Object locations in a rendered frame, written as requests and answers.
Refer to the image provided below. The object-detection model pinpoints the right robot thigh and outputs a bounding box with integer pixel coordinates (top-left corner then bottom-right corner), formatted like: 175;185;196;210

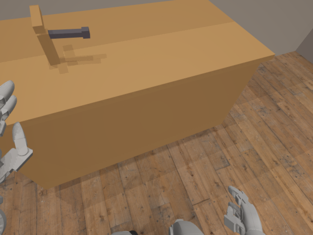
169;221;204;235

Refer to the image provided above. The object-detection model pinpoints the robot right hand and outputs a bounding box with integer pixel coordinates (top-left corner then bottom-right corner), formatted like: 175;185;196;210
224;186;263;235

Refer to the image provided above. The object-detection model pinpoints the robot left hand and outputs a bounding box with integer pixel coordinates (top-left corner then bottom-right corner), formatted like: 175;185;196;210
0;80;33;184

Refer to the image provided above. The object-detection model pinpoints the tap lever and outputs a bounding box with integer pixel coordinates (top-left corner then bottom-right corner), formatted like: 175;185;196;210
48;27;90;39

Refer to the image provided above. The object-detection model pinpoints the counter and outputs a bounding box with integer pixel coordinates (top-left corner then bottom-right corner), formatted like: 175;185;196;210
0;0;275;190

